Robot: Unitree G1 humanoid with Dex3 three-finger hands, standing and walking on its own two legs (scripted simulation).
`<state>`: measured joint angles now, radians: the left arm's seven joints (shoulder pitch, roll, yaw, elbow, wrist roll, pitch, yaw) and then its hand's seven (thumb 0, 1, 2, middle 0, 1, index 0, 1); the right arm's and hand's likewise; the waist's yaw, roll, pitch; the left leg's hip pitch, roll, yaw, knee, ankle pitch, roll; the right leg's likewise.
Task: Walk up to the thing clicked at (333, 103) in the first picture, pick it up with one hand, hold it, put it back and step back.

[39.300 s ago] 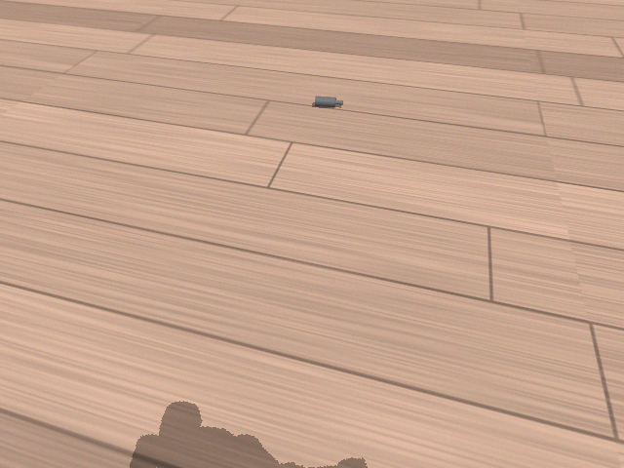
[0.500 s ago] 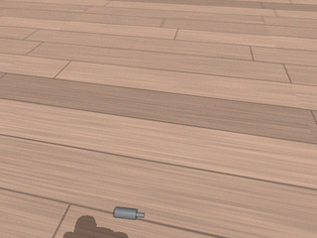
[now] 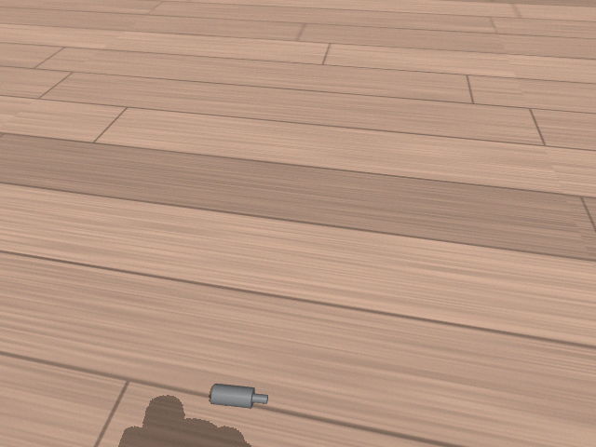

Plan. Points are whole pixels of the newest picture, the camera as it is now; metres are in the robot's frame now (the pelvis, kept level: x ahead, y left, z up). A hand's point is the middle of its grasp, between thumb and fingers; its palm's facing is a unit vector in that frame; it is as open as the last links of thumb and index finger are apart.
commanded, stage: stand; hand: left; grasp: from above
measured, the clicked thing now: (240, 396) +0.43 +0.23 -0.75
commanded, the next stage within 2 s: step back in 1.16 s
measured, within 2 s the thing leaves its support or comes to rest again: neither
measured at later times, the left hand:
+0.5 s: hand out of the picture +0.09 +0.24 -0.16, palm faces +0.01 -0.94 -0.34, open 7.4 cm
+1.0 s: hand out of the picture +0.06 +0.24 -0.16, palm faces -0.01 -0.94 -0.34, open 7.4 cm
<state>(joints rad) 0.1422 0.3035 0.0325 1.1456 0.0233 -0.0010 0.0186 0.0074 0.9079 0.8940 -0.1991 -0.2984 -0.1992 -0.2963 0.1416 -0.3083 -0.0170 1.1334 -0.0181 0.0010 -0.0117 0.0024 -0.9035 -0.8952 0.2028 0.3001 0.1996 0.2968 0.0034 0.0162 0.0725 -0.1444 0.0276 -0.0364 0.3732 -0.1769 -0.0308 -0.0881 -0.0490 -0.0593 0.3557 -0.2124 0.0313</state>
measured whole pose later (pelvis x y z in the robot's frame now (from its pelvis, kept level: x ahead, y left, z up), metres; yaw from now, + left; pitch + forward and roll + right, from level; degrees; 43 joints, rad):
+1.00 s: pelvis +0.00 -0.01 +0.00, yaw +0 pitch -2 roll +0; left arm 0.13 0.33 0.02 1.14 0.02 -0.01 0.00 0.01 0.91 0.89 -0.20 -0.30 -0.20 -0.30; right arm 0.13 -0.33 -0.01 1.15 -0.01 0.00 0.00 0.00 -0.90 -0.90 0.20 0.30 0.20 0.30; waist 0.00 0.01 0.06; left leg -0.14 0.04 -0.04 0.33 -0.16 -0.04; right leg -0.09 -0.04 -0.06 0.33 -0.20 0.02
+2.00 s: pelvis -0.14 +0.04 -0.02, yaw -5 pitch -2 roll +2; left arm 0.17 0.34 0.07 0.88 0.03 0.04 0.01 0.01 0.91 0.89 -0.20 -0.30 -0.20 -0.30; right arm 0.10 -0.37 -0.04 0.90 0.01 0.05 -0.01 0.00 -0.90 -0.89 0.21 0.30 0.20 0.30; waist 0.01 0.01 0.16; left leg -0.45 -0.10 -0.07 1.03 -0.50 0.01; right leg -0.27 0.01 0.06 0.62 -0.31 -0.03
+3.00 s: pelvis -0.45 +0.05 -0.03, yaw -1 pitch -4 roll +2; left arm 0.08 0.40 0.08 0.77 0.02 0.07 0.03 0.01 0.91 0.89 -0.20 -0.30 -0.20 -0.30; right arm 0.19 -0.34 -0.03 0.88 -0.03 0.03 -0.01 0.00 -0.90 -0.90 0.20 0.30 0.20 0.30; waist 0.01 -0.08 0.21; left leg -0.24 -0.07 -0.01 0.65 -0.34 0.02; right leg -0.47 -0.03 0.07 0.80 -0.37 -0.01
